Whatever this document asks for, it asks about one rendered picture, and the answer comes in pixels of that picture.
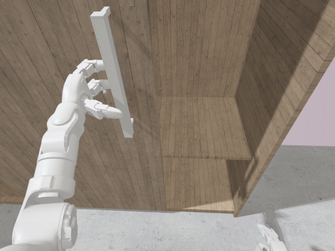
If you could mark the left robot hand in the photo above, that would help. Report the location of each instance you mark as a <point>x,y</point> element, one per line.
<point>76,89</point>

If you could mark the left robot upper arm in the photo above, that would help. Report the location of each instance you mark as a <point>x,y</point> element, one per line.
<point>45,227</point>

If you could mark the handle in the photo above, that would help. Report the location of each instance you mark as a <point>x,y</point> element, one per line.
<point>106,46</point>

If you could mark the left robot forearm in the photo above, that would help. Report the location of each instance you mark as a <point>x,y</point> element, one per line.
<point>53,180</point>

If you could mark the wardrobe door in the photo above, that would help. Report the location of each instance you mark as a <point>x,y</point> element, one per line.
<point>41,43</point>
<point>7,191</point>

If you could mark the right robot hand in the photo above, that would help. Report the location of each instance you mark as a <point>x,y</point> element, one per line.
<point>271,238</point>

